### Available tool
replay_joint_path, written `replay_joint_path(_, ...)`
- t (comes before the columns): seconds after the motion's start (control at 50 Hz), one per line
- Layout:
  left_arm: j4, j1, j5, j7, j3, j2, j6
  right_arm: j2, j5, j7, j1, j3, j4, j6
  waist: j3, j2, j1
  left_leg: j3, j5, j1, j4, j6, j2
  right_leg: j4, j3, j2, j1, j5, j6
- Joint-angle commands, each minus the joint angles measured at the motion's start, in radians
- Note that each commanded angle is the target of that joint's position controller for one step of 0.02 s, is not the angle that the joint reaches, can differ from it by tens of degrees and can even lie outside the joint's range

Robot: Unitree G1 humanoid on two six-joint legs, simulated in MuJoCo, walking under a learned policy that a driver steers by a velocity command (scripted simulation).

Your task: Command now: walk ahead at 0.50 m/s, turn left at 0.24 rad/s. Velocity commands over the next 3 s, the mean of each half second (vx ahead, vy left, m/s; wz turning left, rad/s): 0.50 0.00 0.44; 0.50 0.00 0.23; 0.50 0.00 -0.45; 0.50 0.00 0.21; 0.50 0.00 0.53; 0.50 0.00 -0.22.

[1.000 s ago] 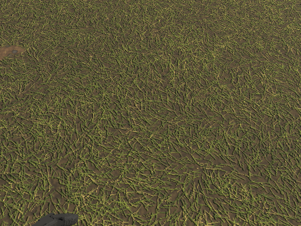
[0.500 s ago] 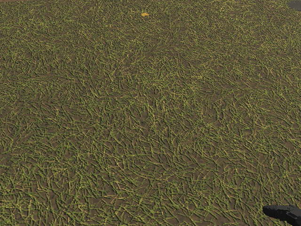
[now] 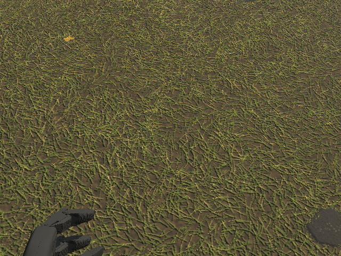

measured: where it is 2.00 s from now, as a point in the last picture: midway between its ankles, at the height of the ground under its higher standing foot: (100, 131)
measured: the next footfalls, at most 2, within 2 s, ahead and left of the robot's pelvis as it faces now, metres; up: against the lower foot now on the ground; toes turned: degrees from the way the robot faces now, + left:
left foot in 0.50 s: +0.39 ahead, +0.18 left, +0.00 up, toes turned +19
right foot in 1.06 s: +0.75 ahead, +0.11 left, +0.00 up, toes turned +19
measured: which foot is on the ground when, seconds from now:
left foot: down 0.00-0.00, up 0.02-0.48, down 0.50-1.00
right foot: down 0.00-0.52, up 0.54-1.00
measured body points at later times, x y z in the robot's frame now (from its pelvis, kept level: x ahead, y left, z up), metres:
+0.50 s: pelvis +0.25 +0.05 -0.01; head +0.28 +0.07 +0.44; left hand +0.20 +0.34 -0.14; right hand +0.52 -0.13 -0.08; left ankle +0.35 +0.17 -0.73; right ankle +0.11 -0.12 -0.72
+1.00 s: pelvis +0.52 +0.14 +0.01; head +0.54 +0.15 +0.46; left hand +0.62 +0.43 -0.09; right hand +0.67 -0.11 -0.11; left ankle +0.35 +0.17 -0.72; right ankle +0.72 +0.09 -0.70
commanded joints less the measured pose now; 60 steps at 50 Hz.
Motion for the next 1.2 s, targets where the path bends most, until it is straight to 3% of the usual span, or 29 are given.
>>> replay_joint_path(0.02,0.033,0.428,0.030,0.026,0.105,0.306,0.008,-0.008,-0.005,-0.003,0.040,0.018,-0.118,-0.035,-0.447,-0.281,0.200,-0.103,-0.155,-0.634,0.706,0.034,-0.061,-0.121,0.646,-0.425,0.883,-0.140,-0.246)
replay_joint_path(0.04,0.033,0.404,0.019,0.024,0.083,0.211,0.007,-0.123,0.020,-0.003,-0.029,-0.014,-0.106,-0.037,-0.336,-0.157,0.232,-0.180,-0.123,-0.724,0.804,0.032,-0.015,-0.180,0.619,-0.388,0.781,-0.254,-0.218)
replay_joint_path(0.06,0.042,0.350,0.006,0.024,0.069,0.172,0.003,-0.143,0.029,-0.003,-0.097,-0.025,-0.131,-0.036,-0.199,-0.142,0.212,-0.158,-0.031,-0.766,0.805,0.038,0.022,-0.205,0.468,-0.353,0.665,-0.236,-0.187)
replay_joint_path(0.1,0.052,0.243,0.008,0.016,0.054,0.113,-0.008,-0.115,0.007,-0.009,-0.134,-0.028,-0.131,-0.022,-0.085,-0.096,0.148,-0.144,0.105,-0.698,0.738,0.025,0.079,-0.275,0.289,-0.273,0.458,-0.099,-0.161)
replay_joint_path(0.14,0.069,0.199,0.019,0.017,0.057,0.096,-0.026,-0.072,0.010,-0.006,-0.098,-0.026,-0.118,0.003,-0.059,-0.105,0.103,-0.146,0.166,-0.612,0.718,0.012,0.098,-0.337,0.181,-0.248,0.353,-0.006,-0.158)
replay_joint_path(0.22,0.115,0.199,0.023,0.031,0.074,0.127,-0.043,-0.044,0.002,-0.005,-0.171,-0.023,-0.156,0.025,0.002,-0.054,0.094,-0.160,0.284,-0.677,0.600,-0.011,0.104,-0.385,0.033,-0.253,0.331,0.126,-0.164)
replay_joint_path(0.28,0.137,0.212,0.020,0.042,0.083,0.157,-0.034,-0.027,0.000,0.015,-0.251,-0.014,-0.183,0.017,0.022,-0.042,0.119,-0.124,0.431,-0.659,0.415,-0.003,0.095,-0.393,-0.069,-0.233,0.349,0.138,-0.145)
replay_joint_path(0.4,0.187,0.282,-0.012,0.049,0.105,0.216,-0.004,-0.040,-0.002,0.049,-0.416,-0.010,-0.266,0.020,0.069,-0.023,0.168,-0.040,0.395,-0.665,0.214,0.058,0.072,-0.347,-0.156,-0.283,0.496,0.172,-0.110)
replay_joint_path(0.44,0.192,0.277,-0.021,0.051,0.113,0.243,0.010,-0.062,-0.005,0.054,-0.406,-0.022,-0.283,0.025,0.039,-0.043,0.143,0.010,0.300,-0.599,0.193,0.094,0.026,-0.249,-0.185,-0.287,0.540,0.406,-0.088)
replay_joint_path(0.48,0.188,0.251,-0.033,0.053,0.117,0.262,0.027,-0.119,-0.003,0.049,-0.231,-0.059,-0.251,0.033,-0.076,-0.051,0.032,0.076,0.260,-0.343,0.152,0.146,-0.069,0.032,-0.232,-0.251,0.515,0.683,-0.052)
replay_joint_path(0.5,0.183,0.266,-0.026,0.056,0.103,0.233,0.027,-0.186,0.001,0.034,-0.058,-0.097,-0.202,0.039,-0.168,-0.012,-0.046,0.046,0.301,-0.065,0.118,0.184,-0.102,0.282,-0.249,-0.206,0.370,0.593,-0.011)
replay_joint_path(0.52,0.136,0.342,0.022,0.052,0.065,0.113,0.015,-0.315,0.010,0.015,-0.011,-0.125,-0.192,0.043,-0.235,0.257,0.017,-0.406,0.269,0.266,0.073,0.324,0.149,0.668,-0.238,-0.076,-0.046,-0.146,0.061)
replay_joint_path(0.54,0.110,0.322,0.013,0.043,0.044,0.097,-0.021,-0.306,0.004,0.024,-0.025,-0.109,-0.241,0.021,-0.415,0.249,0.027,-0.895,0.029,0.400,-0.133,0.460,0.295,0.864,0.020,0.062,-0.249,-0.542,0.075)
replay_joint_path(0.56,0.086,0.192,-0.031,0.034,0.067,0.188,-0.044,-0.222,-0.004,0.035,-0.044,-0.084,-0.237,0.002,-0.318,0.118,-0.020,-0.809,0.023,0.345,-0.199,0.391,0.284,0.889,0.096,0.007,-0.351,-0.460,0.050)
replay_joint_path(0.58,0.072,0.156,-0.038,0.035,0.062,0.181,-0.057,-0.192,-0.006,0.034,-0.082,-0.075,-0.232,-0.009,-0.202,0.097,0.008,-0.679,0.079,0.217,-0.194,0.354,0.250,0.824,0.084,-0.033,-0.366,-0.369,0.028)
replay_joint_path(0.6,0.087,0.162,-0.013,0.044,0.063,0.174,-0.060,-0.156,-0.005,0.032,-0.151,-0.063,-0.239,-0.012,-0.131,0.033,0.056,-0.563,0.192,0.073,-0.186,0.319,0.206,0.738,0.085,-0.075,-0.310,-0.298,0.027)
replay_joint_path(0.64,0.101,0.195,0.012,0.047,0.073,0.184,-0.042,-0.116,-0.022,0.022,-0.227,-0.048,-0.268,-0.013,-0.096,0.072,0.116,-0.448,0.356,-0.100,-0.217,0.298,0.146,0.635,0.093,-0.109,-0.176,-0.215,0.039)
replay_joint_path(0.7,0.109,0.202,0.022,0.045,0.065,0.145,-0.016,-0.127,-0.019,0.005,-0.213,-0.050,-0.257,-0.021,-0.087,0.058,0.128,-0.342,0.522,-0.169,-0.245,0.305,0.119,0.524,0.061,-0.097,-0.153,-0.129,0.081)
replay_joint_path(0.8,0.094,0.064,0.004,0.030,0.040,0.100,-0.014,-0.124,-0.020,-0.010,-0.149,-0.040,-0.202,-0.027,-0.035,0.090,0.056,-0.195,0.502,-0.157,-0.276,0.233,0.080,0.199,0.030,-0.086,-0.146,0.196,0.090)
replay_joint_path(0.94,0.048,-0.057,-0.015,-0.013,0.032,0.110,-0.026,-0.147,-0.023,-0.009,-0.081,-0.044,-0.122,-0.021,0.048,0.063,0.007,-0.166,0.519,0.074,-0.258,0.218,0.191,0.038,0.026,-0.055,-0.258,0.153,0.010)
replay_joint_path(1.0,0.046,-0.005,-0.012,-0.029,0.037,0.124,-0.026,-0.166,-0.021,-0.019,-0.107,-0.051,-0.117,-0.007,0.004,0.082,0.049,-0.112,0.846,0.135,-0.152,0.185,0.198,0.020,-0.012,-0.002,-0.172,0.021,-0.038)
replay_joint_path(1.04,0.091,0.182,-0.004,-0.021,0.071,0.181,-0.019,-0.177,-0.023,-0.029,-0.141,-0.051,-0.129,0.008,-0.129,0.087,0.153,-0.048,1.180,0.110,0.100,0.146,0.149,0.004,-0.078,0.081,0.101,0.007,-0.084)
replay_joint_path(1.06,0.116,0.328,-0.004,-0.011,0.092,0.231,-0.014,-0.163,-0.030,-0.037,-0.145,-0.042,-0.145,0.008,-0.222,0.047,0.222,-0.021,1.053,-0.059,0.336,0.108,0.117,0.008,0.035,0.017,0.368,0.059,-0.131)
replay_joint_path(1.08,0.116,0.420,0.001,-0.004,0.116,0.335,-0.014,-0.070,-0.046,-0.027,-0.044,-0.011,-0.186,-0.014,-0.355,-0.180,0.181,-0.002,0.467,-0.472,0.746,0.023,-0.056,-0.019,0.525,-0.240,0.755,-0.029,-0.317)
replay_joint_path(1.1,0.130,0.443,-0.018,-0.005,0.097,0.260,-0.011,-0.072,-0.041,-0.012,-0.062,-0.001,-0.175,-0.044,-0.420,-0.209,0.200,-0.136,-0.098,-0.674,0.890,0.010,-0.136,-0.176,0.820,-0.310,0.876,-0.161,-0.372)
replay_joint_path(1.12,0.120,0.397,-0.017,0.002,0.083,0.216,-0.006,-0.133,-0.003,0.006,-0.150,-0.014,-0.205,-0.069,-0.285,-0.141,0.217,-0.188,-0.043,-0.772,0.921,0.028,-0.064,-0.203,0.700,-0.285,0.791,-0.243,-0.317)
replay_joint_path(1.14,0.104,0.341,-0.011,0.007,0.079,0.200,-0.001,-0.133,0.005,0.010,-0.221,-0.010,-0.225,-0.084,-0.184,-0.049,0.204,-0.168,0.033,-0.772,0.861,0.039,-0.019,-0.219,0.582,-0.247,0.648,-0.213,-0.282)
replay_joint_path(1.16,0.093,0.289,-0.007,0.009,0.071,0.182,0.003,-0.128,-0.016,0.007,-0.255,-0.013,-0.232,-0.090,-0.100,0.019,0.169,-0.151,0.080,-0.742,0.760,0.035,0.013,-0.241,0.499,-0.210,0.502,-0.120,-0.261)
replay_joint_path(1.2,0.070,0.240,0.005,0.016,0.061,0.163,0.005,-0.123,-0.040,0.001,-0.235,-0.021,-0.237,-0.075,-0.064,-0.017,0.113,-0.144,0.131,-0.638,0.652,0.012,0.042,-0.284,0.420,-0.157,0.349,0.032,-0.255)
